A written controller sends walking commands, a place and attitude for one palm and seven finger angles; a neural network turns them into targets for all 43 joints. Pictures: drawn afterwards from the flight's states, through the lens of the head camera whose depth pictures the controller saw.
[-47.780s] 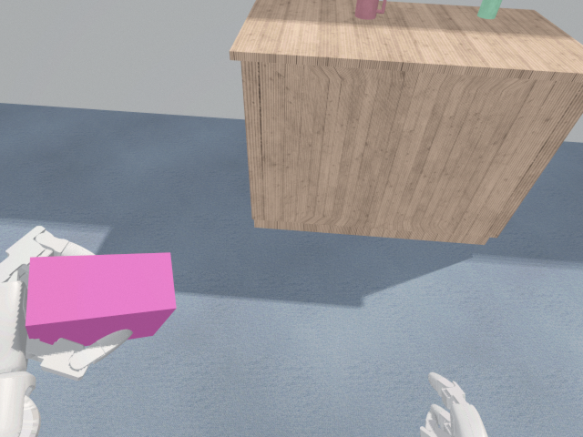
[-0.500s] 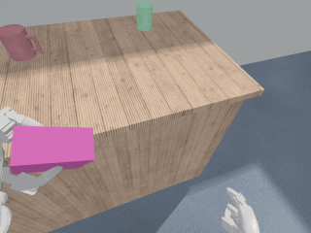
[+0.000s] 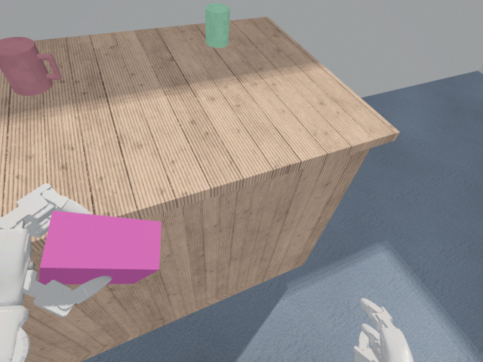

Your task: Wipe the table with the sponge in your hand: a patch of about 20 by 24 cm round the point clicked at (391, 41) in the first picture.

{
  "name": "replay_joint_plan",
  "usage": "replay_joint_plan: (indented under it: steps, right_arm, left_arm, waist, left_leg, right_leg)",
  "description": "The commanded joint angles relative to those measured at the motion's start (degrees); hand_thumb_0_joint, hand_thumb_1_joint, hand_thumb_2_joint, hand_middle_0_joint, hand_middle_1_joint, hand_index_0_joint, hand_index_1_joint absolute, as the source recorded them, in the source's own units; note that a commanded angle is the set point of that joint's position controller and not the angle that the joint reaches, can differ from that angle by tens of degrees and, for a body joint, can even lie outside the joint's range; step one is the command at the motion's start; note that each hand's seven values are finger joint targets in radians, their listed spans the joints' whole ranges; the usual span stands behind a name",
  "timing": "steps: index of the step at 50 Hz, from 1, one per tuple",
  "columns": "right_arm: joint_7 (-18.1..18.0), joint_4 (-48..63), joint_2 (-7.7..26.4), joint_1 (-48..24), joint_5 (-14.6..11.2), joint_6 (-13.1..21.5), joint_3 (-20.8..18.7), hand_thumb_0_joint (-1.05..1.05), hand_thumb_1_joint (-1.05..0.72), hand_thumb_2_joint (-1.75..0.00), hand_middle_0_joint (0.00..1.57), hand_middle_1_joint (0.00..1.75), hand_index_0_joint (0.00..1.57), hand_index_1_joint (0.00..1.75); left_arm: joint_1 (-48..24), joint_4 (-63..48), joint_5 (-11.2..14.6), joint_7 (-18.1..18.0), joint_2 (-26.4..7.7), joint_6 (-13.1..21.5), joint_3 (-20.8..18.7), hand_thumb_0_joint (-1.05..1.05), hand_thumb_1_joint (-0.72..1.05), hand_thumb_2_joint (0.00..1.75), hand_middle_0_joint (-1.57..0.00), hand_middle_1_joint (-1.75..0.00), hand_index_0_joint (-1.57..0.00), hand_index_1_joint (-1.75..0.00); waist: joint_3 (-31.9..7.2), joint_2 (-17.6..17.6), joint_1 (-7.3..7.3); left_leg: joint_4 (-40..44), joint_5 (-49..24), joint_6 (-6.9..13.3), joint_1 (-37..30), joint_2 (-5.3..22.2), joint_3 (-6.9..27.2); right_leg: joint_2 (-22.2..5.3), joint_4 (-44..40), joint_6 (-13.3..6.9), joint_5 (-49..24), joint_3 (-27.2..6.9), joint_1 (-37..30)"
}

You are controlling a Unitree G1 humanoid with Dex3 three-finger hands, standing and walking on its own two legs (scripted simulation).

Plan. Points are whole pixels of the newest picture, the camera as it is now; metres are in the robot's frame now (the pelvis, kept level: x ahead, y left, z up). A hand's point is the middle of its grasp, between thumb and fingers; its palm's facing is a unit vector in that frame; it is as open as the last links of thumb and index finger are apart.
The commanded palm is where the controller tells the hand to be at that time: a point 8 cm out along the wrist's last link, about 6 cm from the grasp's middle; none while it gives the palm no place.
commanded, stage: come to a stop and stand still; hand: left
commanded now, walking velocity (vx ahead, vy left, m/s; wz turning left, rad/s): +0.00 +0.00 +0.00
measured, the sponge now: (116, 253) +0.23 +0.19 +0.11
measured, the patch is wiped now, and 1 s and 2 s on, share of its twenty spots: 0.95 0.95 0.95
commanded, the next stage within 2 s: look again from close up in 0.36 s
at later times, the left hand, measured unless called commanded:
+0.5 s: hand (26, 234) +0.22 +0.28 +0.15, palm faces +0.46 -0.82 -0.35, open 10.3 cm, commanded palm +0.16 +0.30 +0.18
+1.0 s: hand (48, 228) +0.23 +0.26 +0.15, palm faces +0.43 -0.82 -0.39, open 10.3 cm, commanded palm +0.18 +0.29 +0.18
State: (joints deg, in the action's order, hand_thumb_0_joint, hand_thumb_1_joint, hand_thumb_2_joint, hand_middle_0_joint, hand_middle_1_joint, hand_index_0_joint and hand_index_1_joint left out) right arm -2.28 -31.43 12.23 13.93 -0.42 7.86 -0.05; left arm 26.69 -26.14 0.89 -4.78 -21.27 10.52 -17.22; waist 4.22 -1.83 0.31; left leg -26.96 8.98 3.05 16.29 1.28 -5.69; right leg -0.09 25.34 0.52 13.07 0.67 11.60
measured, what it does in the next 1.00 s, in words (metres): stands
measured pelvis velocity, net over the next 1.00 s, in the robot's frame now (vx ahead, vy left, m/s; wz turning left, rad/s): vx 0.03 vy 0.00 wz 0.06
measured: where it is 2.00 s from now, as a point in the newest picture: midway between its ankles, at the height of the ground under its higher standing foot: outside the picture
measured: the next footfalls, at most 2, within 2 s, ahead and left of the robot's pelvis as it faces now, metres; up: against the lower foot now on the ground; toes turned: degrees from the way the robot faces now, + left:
right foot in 1.86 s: +0.14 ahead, -0.10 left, +0.00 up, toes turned +4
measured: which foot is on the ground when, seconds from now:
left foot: down 0.00-1.00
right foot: down 0.00-1.00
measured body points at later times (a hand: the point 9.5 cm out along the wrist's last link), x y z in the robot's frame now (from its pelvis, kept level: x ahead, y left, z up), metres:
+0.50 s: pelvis +0.01 +0.01 +0.00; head +0.03 +0.04 +0.45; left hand +0.19 +0.32 +0.17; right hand +0.23 -0.17 -0.06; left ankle +0.07 +0.08 -0.74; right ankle +0.03 -0.14 -0.74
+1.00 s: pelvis +0.03 +0.00 +0.00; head +0.05 +0.01 +0.45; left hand +0.21 +0.30 +0.17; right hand +0.22 -0.22 -0.07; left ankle +0.07 +0.08 -0.74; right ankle +0.03 -0.14 -0.74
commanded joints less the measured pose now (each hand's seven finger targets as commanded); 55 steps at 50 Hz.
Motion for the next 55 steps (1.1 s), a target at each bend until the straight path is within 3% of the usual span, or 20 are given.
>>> replay_joint_plan:
  steps: [1,3,6,9,11,13,16,18,21,25,28,31,33,41,43,46,49,51,53,55]
  right_arm:
    - [-0.66,9.84,6.36,-8.16,0.34,4.35,-1.63,0.00,-0.90,-0.90,0.20,0.30,0.20,0.30]
    - [-0.27,9.14,6.48,-7.26,0.50,4.95,-1.59,0.00,-0.90,-0.90,0.20,0.30,0.20,0.30]
    - [0.42,8.56,6.58,-7.74,0.47,5.81,-1.58,0.00,-0.90,-0.90,0.20,0.30,0.20,0.30]
    - [0.89,7.36,6.73,-7.04,0.50,5.61,-1.46,0.00,-0.90,-0.90,0.20,0.30,0.20,0.30]
    - [0.71,7.15,6.66,-7.68,0.79,5.32,-1.31,0.00,-0.90,-0.90,0.20,0.30,0.20,0.30]
    - [0.69,6.79,6.48,-7.30,0.90,4.81,-1.12,0.00,-0.90,-0.90,0.20,0.30,0.20,0.30]
    - [0.29,6.94,6.31,-8.45,1.30,4.05,-0.93,0.00,-0.90,-0.90,0.20,0.30,0.20,0.30]
    - [0.22,7.23,5.95,-8.36,1.16,3.72,-0.79,0.00,-0.90,-0.90,0.20,0.30,0.20,0.30]
    - [0.10,7.80,6.02,-9.18,1.31,3.39,-0.71,0.00,-0.90,-0.90,0.20,0.30,0.20,0.30]
    - [0.14,8.21,5.82,-8.65,1.09,2.50,-0.87,0.00,-0.90,-0.90,0.20,0.30,0.20,0.30]
    - [0.07,8.18,6.08,-8.34,0.85,2.02,-1.13,0.00,-0.90,-0.90,0.20,0.30,0.20,0.30]
    - [-0.18,8.29,6.28,-8.88,0.85,1.66,-1.18,0.00,-0.90,-0.90,0.20,0.30,0.20,0.30]
    - [-0.29,8.32,6.27,-8.38,0.60,1.26,-1.25,0.00,-0.90,-0.90,0.20,0.30,0.20,0.30]
    - [-0.71,8.36,6.75,-8.72,0.52,0.83,-1.66,0.00,-0.90,-0.90,0.20,0.30,0.20,0.30]
    - [-0.72,7.92,6.87,-8.14,0.56,0.69,-1.86,0.00,-0.90,-0.90,0.20,0.30,0.20,0.30]
    - [-1.03,7.76,7.25,-8.69,0.85,0.59,-2.30,0.00,-0.90,-0.90,0.20,0.30,0.20,0.30]
    - [-1.13,7.50,6.96,-8.29,0.61,0.39,-2.20,0.00,-0.90,-0.90,0.20,0.30,0.20,0.30]
    - [-1.40,7.22,7.16,-8.56,0.64,0.53,-2.28,0.00,-0.90,-0.90,0.20,0.30,0.20,0.30]
    - [-1.37,6.86,6.85,-7.56,0.27,0.60,-2.20,0.00,-0.90,-0.90,0.20,0.30,0.20,0.30]
    - [-1.34,6.45,6.89,-7.27,-0.03,0.76,-2.25,0.00,-0.90,-0.90,0.20,0.30,0.20,0.30]
  left_arm:
    - [-11.44,-14.97,0.94,-3.32,-13.02,5.58,-13.63,0.00,0.10,1.30,-1.20,-1.60,-1.20,-1.60]
    - [-10.80,-14.00,0.80,-3.18,-10.98,5.84,-11.89,0.00,0.10,1.30,-1.20,-1.60,-1.20,-1.60]
    - [-9.15,-14.09,0.48,-2.69,-7.77,5.88,-8.27,0.00,0.10,1.30,-1.20,-1.60,-1.20,-1.60]
    - [-9.24,-12.43,-0.13,-2.84,-6.14,5.13,-6.11,0.00,0.10,1.30,-1.20,-1.60,-1.20,-1.60]
    - [-10.41,-11.90,-0.29,-3.12,-7.31,4.76,-6.93,0.00,0.10,1.30,-1.20,-1.60,-1.20,-1.60]
    - [-11.52,-10.58,-0.38,-3.11,-6.09,4.53,-5.79,0.00,0.10,1.30,-1.20,-1.60,-1.20,-1.60]
    - [-13.80,-12.16,-0.27,-3.29,-8.94,4.51,-8.14,0.00,0.10,1.30,-1.20,-1.60,-1.20,-1.60]
    - [-14.06,-12.37,-0.05,-3.15,-7.63,4.54,-6.99,0.00,0.10,1.30,-1.20,-1.60,-1.20,-1.60]
    - [-13.27,-13.76,0.34,-3.16,-9.05,4.44,-8.26,0.00,0.10,1.30,-1.20,-1.60,-1.20,-1.60]
    - [-9.75,-13.07,0.82,-3.12,-8.24,4.22,-8.02,0.00,0.10,1.30,-1.20,-1.60,-1.20,-1.60]
    - [-8.58,-13.27,1.22,-2.93,-7.85,4.09,-7.81,0.00,0.10,1.30,-1.20,-1.60,-1.20,-1.60]
    - [-7.73,-12.72,1.35,-2.91,-9.08,3.89,-8.70,0.00,0.10,1.30,-1.20,-1.60,-1.20,-1.60]
    - [-7.77,-11.79,1.57,-2.83,-7.89,3.83,-7.69,0.00,0.10,1.30,-1.20,-1.60,-1.20,-1.60]
    - [-6.80,-13.12,1.86,-3.09,-10.37,4.17,-9.68,0.00,0.10,1.30,-1.20,-1.60,-1.20,-1.60]
    - [-6.47,-11.89,1.99,-3.04,-8.85,4.22,-8.36,0.00,0.10,1.30,-1.20,-1.60,-1.20,-1.60]
    - [-5.76,-11.91,2.09,-3.24,-10.24,3.92,-9.76,0.00,0.10,1.30,-1.20,-1.60,-1.20,-1.60]
    - [-6.67,-11.13,2.04,-3.28,-8.78,3.75,-8.41,0.00,0.10,1.30,-1.20,-1.60,-1.20,-1.60]
    - [-8.12,-12.01,2.00,-3.38,-10.06,3.78,-9.48,0.00,0.10,1.30,-1.20,-1.60,-1.20,-1.60]
    - [-8.66,-11.30,2.05,-3.26,-8.33,3.87,-8.17,0.00,0.10,1.30,-1.20,-1.60,-1.20,-1.60]
    - [-10.40,-11.48,1.94,-3.31,-9.00,4.06,-8.54,0.00,0.10,1.30,-1.20,-1.60,-1.20,-1.60]
  waist:
    - [-8.48,13.29,1.89]
    - [-9.50,10.96,1.70]
    - [-9.29,11.25,1.33]
    - [-8.45,8.06,1.26]
    - [-7.88,7.65,1.28]
    - [-7.62,6.68,1.10]
    - [-8.35,7.06,1.26]
    - [-9.46,7.59,1.28]
    - [-10.04,9.36,1.43]
    - [-11.74,6.46,1.51]
    - [-12.56,6.96,1.27]
    - [-11.62,7.21,1.36]
    - [-11.37,6.48,1.22]
    - [-11.31,6.05,1.30]
    - [-11.59,5.65,1.00]
    - [-11.01,4.96,0.95]
    - [-7.97,4.72,0.76]
    - [-7.33,4.46,0.72]
    - [-7.40,4.38,0.59]
    - [-7.85,4.77,0.47]
  left_leg:
    - [14.89,19.71,-0.38,0.32,7.12,11.03]
    - [14.07,18.67,-0.27,-0.12,7.08,11.40]
    - [14.05,18.60,-1.11,-2.55,6.35,10.95]
    - [14.71,18.76,-1.58,-2.42,6.72,12.06]
    - [14.33,17.53,-2.22,-3.69,5.82,11.25]
    - [13.65,15.38,-2.77,-4.53,5.02,10.98]
    - [12.22,12.35,-3.22,-6.21,3.71,9.57]
    - [12.12,10.52,-3.36,-7.04,3.53,9.77]
    - [11.77,7.90,-3.69,-8.59,3.04,8.95]
    - [9.25,2.22,-3.47,-8.84,2.12,7.92]
    - [7.83,-3.90,-3.98,-10.16,1.48,7.11]
    - [7.54,-4.80,-4.03,-10.65,1.16,6.33]
    - [7.84,-3.78,-3.87,-9.89,1.16,6.70]
    - [7.29,-3.60,-3.53,-10.21,0.20,6.01]
    - [7.21,1.03,-2.96,-9.13,0.46,6.58]
    - [6.00,9.70,-1.76,-7.55,0.63,6.82]
    - [4.72,14.89,-0.75,-3.87,0.88,8.35]
    - [2.26,14.04,-0.55,-3.75,0.63,7.63]
    - [0.95,11.13,-0.07,-3.30,1.08,8.49]
    - [-0.30,7.89,0.41,-4.76,1.75,8.94]
  right_leg:
    - [0.87,1.10,-1.29,3.72,0.73,-3.59]
    - [0.38,0.11,-1.47,2.73,0.17,-4.84]
    - [0.58,-1.76,-1.44,2.64,-0.29,-2.82]
    - [0.76,-2.49,-1.33,2.52,-0.93,-1.91]
    - [0.79,-4.37,-1.26,2.29,-1.39,-0.52]
    - [0.69,-5.59,-1.37,1.49,-1.79,-0.04]
    - [0.65,-7.26,-1.45,0.21,-2.18,0.27]
    - [0.76,-6.84,-1.43,-0.95,-1.85,-0.75]
    - [0.99,-6.83,-1.34,-2.04,-1.42,-0.25]
    - [0.43,-7.73,-1.28,-6.00,-1.63,-2.31]
    - [0.32,-7.35,-1.24,-8.74,-1.32,-2.42]
    - [0.32,-8.04,-1.02,-9.12,-1.16,-1.14]
    - [0.16,-8.19,-0.95,-8.65,-1.35,-1.91]
    - [0.11,-9.38,-0.74,-8.64,-1.26,-1.72]
    - [-0.28,-8.52,-1.01,-5.33,-1.39,-2.65]
    - [-0.68,-7.82,-1.82,2.00,-2.39,-0.93]
    - [-1.46,-6.80,-2.75,7.75,-4.13,0.75]
    - [-2.24,-6.26,-3.38,8.74,-5.73,2.25]
    - [-2.58,-3.11,-3.77,5.80,-5.50,1.47]
    - [-2.48,0.08,-3.64,1.88,-4.89,2.34]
